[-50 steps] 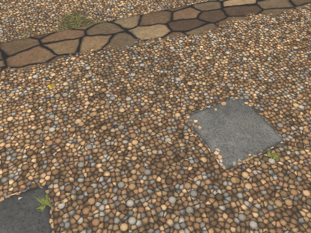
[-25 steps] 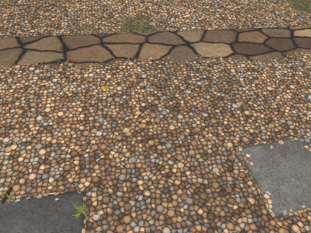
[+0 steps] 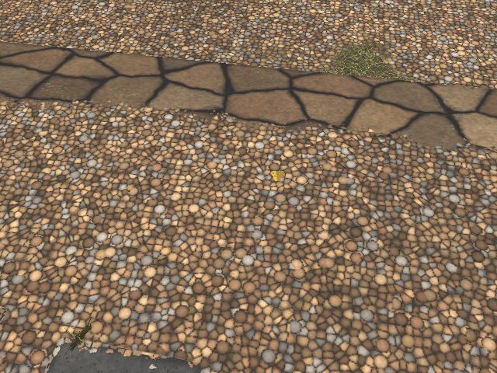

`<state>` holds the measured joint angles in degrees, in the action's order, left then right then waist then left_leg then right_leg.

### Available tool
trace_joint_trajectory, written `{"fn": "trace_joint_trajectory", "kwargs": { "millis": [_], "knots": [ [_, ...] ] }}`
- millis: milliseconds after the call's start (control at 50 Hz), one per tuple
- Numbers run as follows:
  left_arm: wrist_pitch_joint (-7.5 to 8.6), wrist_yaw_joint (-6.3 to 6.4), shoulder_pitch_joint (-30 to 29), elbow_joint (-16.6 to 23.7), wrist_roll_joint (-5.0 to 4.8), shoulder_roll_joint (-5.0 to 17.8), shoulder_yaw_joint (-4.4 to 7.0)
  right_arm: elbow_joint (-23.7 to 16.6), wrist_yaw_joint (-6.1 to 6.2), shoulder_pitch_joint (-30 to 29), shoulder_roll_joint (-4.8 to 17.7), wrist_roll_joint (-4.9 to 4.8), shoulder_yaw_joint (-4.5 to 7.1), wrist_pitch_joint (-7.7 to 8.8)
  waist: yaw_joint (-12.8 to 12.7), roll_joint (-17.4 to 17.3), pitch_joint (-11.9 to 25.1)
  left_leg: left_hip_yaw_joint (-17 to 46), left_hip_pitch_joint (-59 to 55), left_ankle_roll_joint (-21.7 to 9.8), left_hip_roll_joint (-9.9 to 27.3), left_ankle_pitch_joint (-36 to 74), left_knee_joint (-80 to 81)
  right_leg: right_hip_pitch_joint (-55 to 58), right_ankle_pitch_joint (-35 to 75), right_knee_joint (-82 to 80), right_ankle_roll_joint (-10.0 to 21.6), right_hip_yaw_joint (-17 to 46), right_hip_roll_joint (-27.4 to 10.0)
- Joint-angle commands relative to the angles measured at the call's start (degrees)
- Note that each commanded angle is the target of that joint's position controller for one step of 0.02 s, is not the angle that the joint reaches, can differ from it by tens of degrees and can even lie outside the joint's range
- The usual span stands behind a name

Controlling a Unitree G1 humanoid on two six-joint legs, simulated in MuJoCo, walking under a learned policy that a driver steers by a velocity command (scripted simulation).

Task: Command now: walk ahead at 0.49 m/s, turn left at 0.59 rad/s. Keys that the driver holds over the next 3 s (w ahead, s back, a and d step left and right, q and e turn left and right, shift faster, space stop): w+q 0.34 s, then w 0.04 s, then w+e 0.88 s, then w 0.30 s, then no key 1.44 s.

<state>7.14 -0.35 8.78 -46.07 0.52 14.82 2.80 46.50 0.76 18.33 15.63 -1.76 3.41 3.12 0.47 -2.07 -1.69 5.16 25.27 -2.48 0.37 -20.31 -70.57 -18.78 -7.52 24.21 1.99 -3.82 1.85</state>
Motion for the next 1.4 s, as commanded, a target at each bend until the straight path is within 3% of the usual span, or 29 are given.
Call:
{"fn": "trace_joint_trajectory", "kwargs": {
  "millis": [20,100,200,300,340,380,400,420,440,460,480,520,580,660,740,840,900,940,960,980,1000,1020,1040,1060,1100,1180,1260,1340,1400],
  "knots": [
    [0.80,-0.27,1.85,1.16,-0.02,4.86,1.37,-4.73,-0.30,1.84,1.97,-0.27,0.84,-0.33,-0.05,6.41,2.77,1.52,10.37,0.10,6.98,3.28,0.25,9.60,1.37,-15.29,9.66,14.98,-16.27],
    [1.08,-0.24,3.19,-0.54,-0.35,7.94,2.54,-8.32,-0.36,-3.34,1.79,0.53,0.57,-0.97,-0.36,4.59,0.62,1.52,16.01,1.04,8.38,9.66,7.97,10.30,7.76,-17.59,11.07,8.16,-17.59],
    [-0.13,0.17,4.90,-1.17,-0.57,10.01,2.84,-11.45,-2.31,-12.15,1.45,0.41,0.03,0.04,-3.49,4.37,-0.70,-2.98,14.58,0.70,7.12,22.22,23.84,13.51,10.62,-16.13,8.46,-1.18,-15.81],
    [-2.00,0.32,8.08,-2.35,-1.94,12.65,3.53,-15.65,-3.89,-18.30,2.44,0.23,0.20,-0.32,-4.92,5.31,-2.83,-7.04,14.00,-1.62,5.15,15.20,31.84,21.13,12.36,-12.52,6.21,-3.87,-18.78],
    [-2.83,0.63,7.31,-2.09,-2.22,14.14,3.94,-15.95,-3.99,-15.13,4.42,0.52,1.26,-0.58,-2.05,7.07,-0.04,-10.30,7.22,-3.86,1.42,9.26,33.33,22.76,29.92,-4.52,4.89,-6.24,-18.77],
    [-3.50,1.08,7.80,-1.93,-1.87,12.29,3.06,-11.18,-3.03,2.31,9.65,0.50,4.54,-0.78,7.01,4.44,9.35,-11.05,-18.91,-7.65,-3.89,12.68,38.35,13.51,37.26,18.82,2.10,-9.27,-14.97],
    [-2.84,0.66,10.13,-0.13,0.34,6.47,0.94,-9.94,-1.70,8.94,15.42,0.61,5.89,-1.05,7.16,-8.33,14.63,11.15,-38.06,-12.90,10.56,12.33,40.16,-7.14,4.28,39.73,-0.82,-9.55,-10.29],
    [-0.70,-0.26,13.41,0.65,-0.70,3.98,-0.41,-11.05,-2.01,8.23,16.78,0.75,5.17,-0.24,3.48,-14.64,24.24,40.86,-47.38,-21.63,22.00,5.14,51.52,-21.37,-26.36,54.16,-1.82,1.92,-1.68],
    [0.25,-0.83,7.45,0.74,-3.39,10.10,1.24,-10.63,-2.68,7.82,11.18,1.37,3.57,0.49,6.54,-5.49,20.70,35.16,-44.65,-17.95,21.24,6.85,53.23,-26.52,-22.60,57.51,-0.93,7.64,-4.81],
    [0.48,-1.00,4.39,1.77,-4.22,9.69,1.13,-10.33,-2.80,5.04,9.65,1.59,2.98,0.89,5.27,-4.73,13.57,24.93,-36.72,-15.62,19.63,12.76,52.41,-27.42,-18.24,55.18,0.05,6.74,-7.10],
    [0.19,-0.50,3.52,1.22,-3.11,8.69,0.97,-10.50,-2.85,0.52,7.93,1.45,2.42,1.19,2.86,0.26,9.87,17.69,-28.26,-13.34,17.08,17.87,52.54,-24.28,-13.62,50.84,0.02,7.04,-9.88],
    [-1.60,-0.42,6.26,-0.20,-2.29,8.31,1.45,-10.52,-2.82,-4.11,5.13,1.94,1.58,2.06,-0.83,-1.86,6.98,9.42,-18.82,-11.37,13.67,21.61,56.18,-17.57,-7.97,46.19,-0.41,8.14,-12.23],
    [-3.69,-0.15,7.32,-1.12,-2.36,6.17,1.45,-8.53,-2.40,-3.92,5.49,2.44,1.88,3.73,-1.91,-0.86,4.44,2.11,-15.86,-11.00,12.60,26.80,60.25,-17.67,-2.65,42.84,-1.58,9.01,-11.07],
    [-3.69,-0.07,2.53,0.26,-2.16,4.98,1.65,-6.13,-1.05,-1.58,5.26,2.86,1.93,3.86,-0.28,-0.86,0.98,-5.01,-19.32,-8.62,11.61,28.07,62.12,-23.90,8.02,32.14,-2.33,11.79,-8.14],
    [-3.23,-1.27,-2.78,2.02,-1.67,3.18,0.98,-4.54,-0.20,-1.06,6.11,2.53,2.02,3.70,1.86,-0.90,-1.65,-9.93,-22.22,-6.54,11.81,27.04,63.67,-23.54,16.15,20.07,-1.64,8.25,-6.91],
    [-2.93,-3.26,-9.26,6.44,-1.52,1.88,0.12,-1.56,0.46,2.49,7.26,1.73,2.55,1.99,4.32,-0.27,-4.37,-12.99,-32.12,-6.21,15.20,35.00,59.46,-27.87,9.87,13.28,0.61,3.49,-6.20],
    [-3.07,-4.23,-7.70,8.32,-1.81,3.32,0.79,-1.91,1.17,0.65,9.38,1.42,2.96,0.64,1.74,-2.85,-1.00,-15.58,-33.76,-4.64,15.42,57.99,51.12,-20.34,1.44,12.23,3.55,-1.90,-2.25],
    [-3.46,-3.94,2.06,7.16,-2.07,7.05,2.66,-2.34,1.71,-0.92,11.20,1.25,3.26,-0.14,-4.08,-4.71,5.42,-16.52,-31.58,-3.15,14.49,71.49,36.75,-6.14,-2.33,11.91,6.59,-3.90,1.97],
    [-3.59,-3.05,11.17,5.33,-1.95,10.49,4.45,-2.77,1.82,-2.29,11.33,0.86,3.07,0.00,-9.41,-2.65,10.05,-17.45,-24.17,-1.14,11.81,64.44,23.26,8.86,2.04,6.86,9.07,-1.33,2.78],
    [-4.19,-1.58,16.57,4.36,-1.80,15.65,5.53,-4.06,1.43,-0.15,6.13,2.71,1.33,1.04,-8.70,9.14,15.03,-16.66,-7.59,1.17,6.68,24.09,3.93,25.63,6.96,7.21,13.01,16.81,-9.32],
    [-3.35,-1.89,15.00,6.04,-1.42,17.69,5.59,-6.61,0.14,4.59,1.41,2.30,-0.50,3.24,-3.50,17.43,24.10,-4.53,13.55,3.58,-5.52,-14.44,-13.63,42.28,-2.71,-1.89,25.95,51.86,-21.64],
    [-3.21,-1.95,15.72,6.04,-1.34,12.92,4.51,-7.33,-0.90,-2.76,6.92,0.39,0.61,5.23,-7.98,8.99,22.64,3.36,19.65,1.84,-1.65,-10.79,-14.93,41.71,-6.01,-6.12,22.35,48.56,-20.04],
    [-2.95,-1.83,12.87,6.29,-1.59,10.27,3.84,-8.95,-1.23,-6.45,7.64,-0.76,0.64,5.97,-6.76,6.04,14.13,2.13,21.45,0.66,0.76,-5.46,-10.58,33.81,-4.13,-6.67,19.54,39.34,-18.02],
    [-2.82,-1.90,8.68,7.17,-1.89,9.01,3.34,-8.68,-0.78,-7.25,6.79,0.31,0.52,6.07,-3.52,-0.20,8.54,1.19,19.02,0.79,3.37,-1.95,-5.02,24.04,1.63,-7.18,17.30,32.87,-15.31],
    [-2.87,-1.47,4.28,9.14,-1.13,6.67,2.49,-8.50,-0.40,-5.81,7.53,2.16,1.35,4.76,0.11,1.33,5.28,0.75,12.16,2.15,5.83,1.54,1.37,12.88,10.10,-9.42,16.10,26.28,-11.85],
    [-2.64,-0.22,5.50,8.94,-1.29,9.30,3.18,-9.92,0.13,-7.38,4.95,2.99,0.70,2.79,0.65,3.12,3.34,-2.08,10.70,5.82,5.43,7.32,12.46,4.78,19.13,-10.94,15.57,19.74,-8.76],
    [-3.70,0.83,8.66,7.99,-2.07,9.88,3.33,-11.86,-0.24,-16.22,2.81,2.61,-0.36,3.07,-3.15,6.34,3.16,-3.20,6.68,6.63,1.71,21.61,31.05,3.18,13.01,-8.51,11.46,16.79,-4.77],
    [-4.10,0.95,12.41,6.33,-2.02,9.07,2.86,-12.68,-1.74,-20.23,4.31,1.69,-0.12,4.22,-5.64,7.81,3.29,-2.70,4.98,5.14,0.58,25.10,39.49,9.11,7.04,-5.45,10.50,21.09,-8.39],
    [-4.27,0.98,11.91,5.91,-1.55,9.48,2.98,-12.70,-2.17,-18.05,6.36,1.65,0.83,5.01,-3.68,9.64,2.75,-2.76,2.64,1.83,0.37,18.54,42.50,14.05,9.83,-1.59,9.17,25.05,-11.33]
  ]
}}
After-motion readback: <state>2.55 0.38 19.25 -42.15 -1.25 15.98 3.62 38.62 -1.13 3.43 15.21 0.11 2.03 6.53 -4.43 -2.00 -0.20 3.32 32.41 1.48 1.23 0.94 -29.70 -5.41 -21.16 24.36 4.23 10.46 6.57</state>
